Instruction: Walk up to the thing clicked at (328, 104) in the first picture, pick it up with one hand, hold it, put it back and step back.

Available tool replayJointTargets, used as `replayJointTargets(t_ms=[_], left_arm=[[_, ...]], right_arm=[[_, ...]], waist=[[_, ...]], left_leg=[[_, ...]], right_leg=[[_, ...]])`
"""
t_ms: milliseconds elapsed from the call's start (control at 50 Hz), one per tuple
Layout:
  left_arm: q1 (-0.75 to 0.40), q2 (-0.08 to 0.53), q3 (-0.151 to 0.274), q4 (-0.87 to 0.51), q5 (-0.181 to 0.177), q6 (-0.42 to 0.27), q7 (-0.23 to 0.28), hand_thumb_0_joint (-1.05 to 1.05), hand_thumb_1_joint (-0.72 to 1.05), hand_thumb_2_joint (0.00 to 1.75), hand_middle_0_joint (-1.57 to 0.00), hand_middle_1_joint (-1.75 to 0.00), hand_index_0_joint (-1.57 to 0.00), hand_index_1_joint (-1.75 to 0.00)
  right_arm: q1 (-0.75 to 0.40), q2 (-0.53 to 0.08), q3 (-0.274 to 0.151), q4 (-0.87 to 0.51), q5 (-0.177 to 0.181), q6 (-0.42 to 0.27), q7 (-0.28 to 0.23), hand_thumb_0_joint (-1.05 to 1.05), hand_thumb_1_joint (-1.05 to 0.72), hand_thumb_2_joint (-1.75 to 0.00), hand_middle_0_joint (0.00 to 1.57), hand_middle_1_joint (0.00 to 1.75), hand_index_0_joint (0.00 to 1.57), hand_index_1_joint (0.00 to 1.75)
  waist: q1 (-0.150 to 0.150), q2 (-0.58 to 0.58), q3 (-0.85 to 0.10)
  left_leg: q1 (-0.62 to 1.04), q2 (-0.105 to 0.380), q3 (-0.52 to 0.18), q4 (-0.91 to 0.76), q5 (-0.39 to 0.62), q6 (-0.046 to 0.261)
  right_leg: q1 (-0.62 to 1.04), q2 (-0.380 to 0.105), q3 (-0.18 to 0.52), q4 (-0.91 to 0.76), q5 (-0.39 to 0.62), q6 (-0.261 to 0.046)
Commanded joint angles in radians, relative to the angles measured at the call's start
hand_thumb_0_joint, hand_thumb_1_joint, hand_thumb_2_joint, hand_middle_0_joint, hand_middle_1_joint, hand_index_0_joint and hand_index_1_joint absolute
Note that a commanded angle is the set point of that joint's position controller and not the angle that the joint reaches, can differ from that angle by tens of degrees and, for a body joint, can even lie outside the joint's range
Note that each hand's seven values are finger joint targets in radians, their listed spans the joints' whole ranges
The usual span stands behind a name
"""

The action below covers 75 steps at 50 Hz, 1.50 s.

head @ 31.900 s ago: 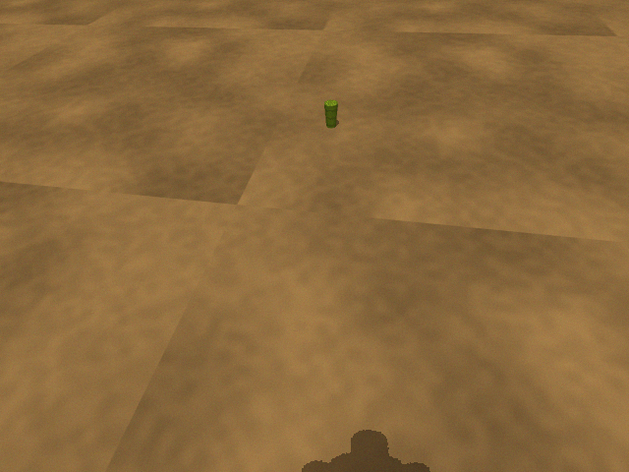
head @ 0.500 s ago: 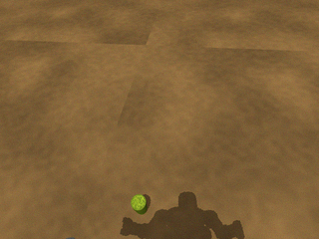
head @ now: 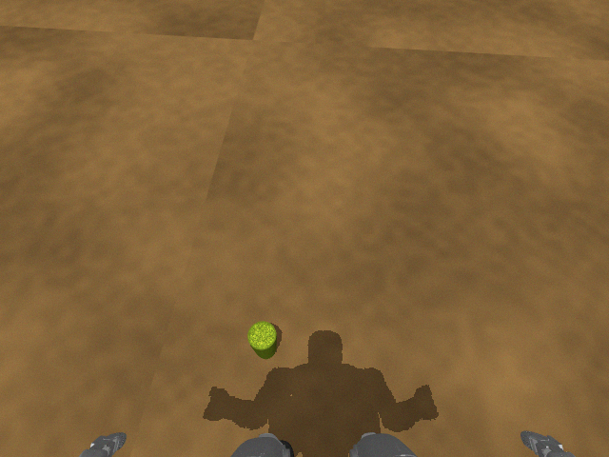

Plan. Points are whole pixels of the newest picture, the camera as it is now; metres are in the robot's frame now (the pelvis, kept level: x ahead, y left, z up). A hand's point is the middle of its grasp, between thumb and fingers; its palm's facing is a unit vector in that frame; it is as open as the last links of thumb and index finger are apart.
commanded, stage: step back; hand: left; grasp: from the side
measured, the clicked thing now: (264, 342) +0.45 +0.15 -0.68
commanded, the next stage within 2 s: none
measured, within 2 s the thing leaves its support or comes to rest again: neither
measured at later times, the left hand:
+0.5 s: hand out of the picture -0.01 +0.27 -0.15, palm faces +0.04 -0.93 -0.38, open 7.4 cm
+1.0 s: hand out of the picture -0.21 +0.23 -0.14, palm faces +0.00 -0.91 -0.41, open 7.4 cm
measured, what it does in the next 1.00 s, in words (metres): walks backwards: right foot, then left foot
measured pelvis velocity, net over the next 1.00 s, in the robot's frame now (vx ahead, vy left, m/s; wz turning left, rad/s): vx -0.29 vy -0.04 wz -0.01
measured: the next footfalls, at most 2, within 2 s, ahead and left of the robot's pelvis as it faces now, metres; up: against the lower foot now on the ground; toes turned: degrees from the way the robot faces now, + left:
right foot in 0.12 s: -0.02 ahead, -0.14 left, +0.00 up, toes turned +1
left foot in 0.44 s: -0.09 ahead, +0.11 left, +0.00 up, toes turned +0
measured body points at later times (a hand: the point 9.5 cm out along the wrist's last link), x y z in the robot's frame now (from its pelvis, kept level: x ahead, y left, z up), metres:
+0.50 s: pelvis -0.13 +0.00 -0.01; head -0.07 +0.01 +0.44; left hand -0.01 +0.31 -0.12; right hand -0.04 -0.32 -0.12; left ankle -0.13 +0.11 -0.73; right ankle -0.07 -0.14 -0.71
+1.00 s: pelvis -0.29 -0.04 +0.00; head -0.25 -0.05 +0.44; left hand -0.21 +0.28 -0.11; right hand -0.19 -0.36 -0.12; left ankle -0.27 +0.10 -0.66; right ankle -0.26 -0.17 -0.73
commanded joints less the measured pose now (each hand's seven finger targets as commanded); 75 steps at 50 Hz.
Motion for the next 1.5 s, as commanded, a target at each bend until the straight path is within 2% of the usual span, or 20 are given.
replayJointTargets(t_ms=[0,80,140,220,340,400,460,520,760,800,820,840,900,1040,1080,1140,1200,1360,1440,1480], left_arm=[[0.062,0.158,0.053,-0.076,0.008,-0.033,-0.003,0.00,0.90,0.90,-0.20,-0.30,-0.20,-0.30],[0.201,0.157,0.063,-0.025,0.021,-0.045,-0.013,0.00,0.90,0.90,-0.20,-0.30,-0.20,-0.30],[0.067,0.341,0.101,-0.111,0.035,-0.053,-0.015,0.00,0.90,0.90,-0.20,-0.30,-0.20,-0.30],[-0.067,0.229,0.075,-0.165,0.030,-0.062,0.004,0.00,0.90,0.90,-0.20,-0.30,-0.20,-0.30],[0.052,0.200,0.063,-0.173,0.031,-0.044,0.008,0.00,0.90,0.90,-0.20,-0.30,-0.20,-0.30],[0.032,0.210,0.056,-0.193,0.008,-0.023,-0.004,0.00,0.90,0.90,-0.20,-0.30,-0.20,-0.30],[-0.062,0.194,0.062,-0.209,0.013,-0.022,0.009,0.00,0.90,0.90,-0.20,-0.30,-0.20,-0.30],[0.045,0.176,0.061,-0.163,-0.008,-0.018,0.009,0.00,0.90,0.90,-0.20,-0.30,-0.20,-0.30],[0.210,0.155,0.070,-0.081,0.016,-0.043,-0.017,0.00,0.90,0.90,-0.20,-0.30,-0.20,-0.30],[0.214,0.249,0.097,-0.085,0.044,-0.052,-0.019,0.00,0.90,0.90,-0.20,-0.30,-0.20,-0.30],[0.131,0.372,0.121,-0.126,0.034,-0.043,-0.020,0.00,0.90,0.90,-0.20,-0.30,-0.20,-0.30],[0.051,0.372,0.114,-0.164,0.040,-0.050,-0.015,0.00,0.90,0.90,-0.20,-0.30,-0.20,-0.30],[-0.080,0.248,0.085,-0.182,0.040,-0.053,-0.001,0.00,0.90,0.90,-0.20,-0.30,-0.20,-0.30],[0.020,0.230,0.071,-0.181,0.030,-0.031,0.007,0.00,0.90,0.90,-0.20,-0.30,-0.20,-0.30],[0.028,0.193,0.050,-0.189,0.017,-0.012,0.002,0.00,0.90,0.90,-0.20,-0.30,-0.20,-0.30],[-0.045,0.207,0.068,-0.189,0.017,-0.009,0.017,0.00,0.90,0.90,-0.20,-0.30,-0.20,-0.30],[0.079,0.191,0.065,-0.136,-0.002,-0.004,0.008,0.00,0.90,0.90,-0.20,-0.30,-0.20,-0.30],[0.073,0.178,0.063,-0.130,0.015,-0.015,-0.017,0.00,0.90,0.90,-0.20,-0.30,-0.20,-0.30],[0.255,0.168,0.065,-0.026,0.018,-0.028,-0.021,0.00,0.90,0.90,-0.20,-0.30,-0.20,-0.30],[0.208,0.333,0.111,-0.062,0.046,-0.028,-0.021,0.00,0.90,0.90,-0.20,-0.30,-0.20,-0.30]], right_arm=[[0.048,-0.289,-0.076,-0.069,-0.002,-0.013,-0.023,0.00,-0.90,-0.90,0.20,0.30,0.20,0.30],[-0.024,-0.292,-0.070,-0.078,0.011,0.002,-0.012,0.00,-0.90,-0.90,0.20,0.30,0.20,0.30],[-0.061,-0.242,-0.064,-0.078,0.020,0.007,-0.014,0.00,-0.90,-0.90,0.20,0.30,0.20,0.30],[0.064,-0.239,-0.053,-0.033,0.032,-0.001,-0.012,0.00,-0.90,-0.90,0.20,0.30,0.20,0.30],[0.060,-0.216,-0.042,-0.056,0.016,-0.016,-0.012,0.00,-0.90,-0.90,0.20,0.30,0.20,0.30],[0.144,-0.217,-0.056,-0.022,-0.001,-0.029,-0.013,0.00,-0.90,-0.90,0.20,0.30,0.20,0.30],[0.085,-0.417,-0.102,-0.058,-0.009,-0.032,-0.004,0.00,-0.90,-0.90,0.20,0.30,0.20,0.30],[0.001,-0.312,-0.069,-0.067,-0.009,-0.035,-0.021,0.00,-0.90,-0.90,0.20,0.30,0.20,0.30],[-0.010,-0.329,-0.081,-0.115,0.000,-0.001,-0.017,0.00,-0.90,-0.90,0.20,0.30,0.20,0.30],[0.021,-0.255,-0.058,-0.126,0.012,0.006,-0.011,0.00,-0.90,-0.90,0.20,0.30,0.20,0.30],[-0.038,-0.234,-0.062,-0.143,0.020,0.005,-0.026,0.00,-0.90,-0.90,0.20,0.30,0.20,0.30],[-0.034,-0.276,-0.077,-0.131,0.016,0.010,-0.030,0.00,-0.90,-0.90,0.20,0.30,0.20,0.30],[0.077,-0.254,-0.064,-0.073,0.029,0.000,-0.021,0.00,-0.90,-0.90,0.20,0.30,0.20,0.30],[0.116,-0.217,-0.052,-0.061,0.004,-0.019,-0.014,0.00,-0.90,-0.90,0.20,0.30,0.20,0.30],[0.165,-0.233,-0.065,-0.037,-0.011,-0.028,-0.017,0.00,-0.90,-0.90,0.20,0.30,0.20,0.30],[0.088,-0.432,-0.110,-0.070,-0.018,-0.032,-0.010,0.00,-0.90,-0.90,0.20,0.30,0.20,0.30],[-0.018,-0.309,-0.068,-0.076,-0.018,-0.035,-0.027,0.00,-0.90,-0.90,0.20,0.30,0.20,0.30],[0.050,-0.315,-0.080,-0.086,-0.020,-0.013,-0.022,0.00,-0.90,-0.90,0.20,0.30,0.20,0.30],[-0.013,-0.323,-0.074,-0.095,-0.006,0.014,-0.014,0.00,-0.90,-0.90,0.20,0.30,0.20,0.30],[-0.043,-0.203,-0.045,-0.139,0.010,0.007,-0.018,0.00,-0.90,-0.90,0.20,0.30,0.20,0.30]], waist=[[-0.022,0.154,-0.308],[0.042,0.132,-0.306],[0.065,-0.259,-0.161],[-0.011,-0.127,-0.148],[0.058,-0.152,-0.251],[0.012,-0.111,-0.277],[-0.056,0.238,-0.240],[0.036,0.138,-0.223],[0.043,0.213,-0.316],[0.035,-0.022,-0.260],[0.084,-0.290,-0.216],[0.057,-0.246,-0.150],[-0.020,-0.132,-0.142],[0.034,-0.174,-0.241],[0.019,-0.097,-0.266],[-0.029,0.203,-0.220],[0.066,0.104,-0.206],[-0.012,0.215,-0.254],[0.058,0.216,-0.332],[0.084,-0.215,-0.213]], left_leg=[[0.278,0.281,-0.308,-0.113,0.438,0.177],[0.047,0.213,-0.245,-0.072,0.168,0.080],[-0.124,-0.088,-0.133,0.433,-0.369,-0.071],[-0.106,-0.117,-0.204,0.602,-0.230,-0.067],[-0.093,-0.033,-0.101,0.102,-0.245,-0.070],[0.109,-0.016,-0.063,-0.230,0.093,-0.055],[0.049,0.404,-0.633,-0.272,0.384,0.246],[0.145,0.281,-0.357,-0.166,0.514,0.164],[0.077,0.204,-0.237,-0.031,0.226,0.108],[-0.232,0.055,-0.195,0.125,-0.096,-0.010],[-0.203,-0.092,-0.131,0.401,-0.355,-0.060],[-0.146,-0.053,-0.235,0.562,-0.360,-0.072],[-0.128,-0.103,-0.204,0.614,-0.220,-0.061],[-0.036,-0.033,-0.060,0.015,-0.181,-0.061],[0.130,-0.003,-0.102,-0.216,0.058,-0.041],[-0.041,0.438,-0.689,-0.308,0.241,0.259],[0.045,0.272,-0.348,-0.194,0.351,0.160],[0.201,0.270,-0.314,-0.184,0.179,0.171],[0.065,0.194,-0.211,-0.081,0.096,0.081],[-0.299,-0.080,-0.126,0.211,-0.277,-0.047]], right_leg=[[-0.010,-0.049,-0.046,-0.194,0.037,-0.018],[0.242,-0.057,-0.104,-0.535,0.292,-0.067],[-0.007,-0.481,0.457,-0.725,0.322,-0.360],[0.018,-0.306,0.126,-0.618,0.598,-0.247],[0.329,-0.285,0.081,-0.467,0.743,-0.218],[0.223,-0.238,0.043,-0.341,0.667,-0.157],[-0.048,0.024,0.029,0.076,-0.122,-0.043],[-0.151,0.025,0.094,0.252,-0.018,-0.060],[0.202,-0.042,-0.130,-0.556,0.266,-0.041],[0.289,-0.201,0.174,-0.605,0.176,-0.113],[0.022,-0.453,0.439,-0.723,0.176,-0.298],[-0.123,-0.503,0.489,-0.750,0.194,-0.339],[-0.060,-0.304,0.134,-0.604,0.426,-0.233],[0.228,-0.283,0.089,-0.439,0.614,-0.197],[0.109,-0.235,0.062,-0.309,0.511,-0.136],[-0.069,0.006,0.083,0.182,-0.127,-0.044],[-0.130,0.019,0.102,0.305,0.024,-0.050],[-0.059,-0.037,-0.029,-0.121,0.000,0.001],[0.219,-0.037,-0.155,-0.585,0.196,-0.053],[0.168,-0.325,0.318,-0.695,0.048,-0.185]])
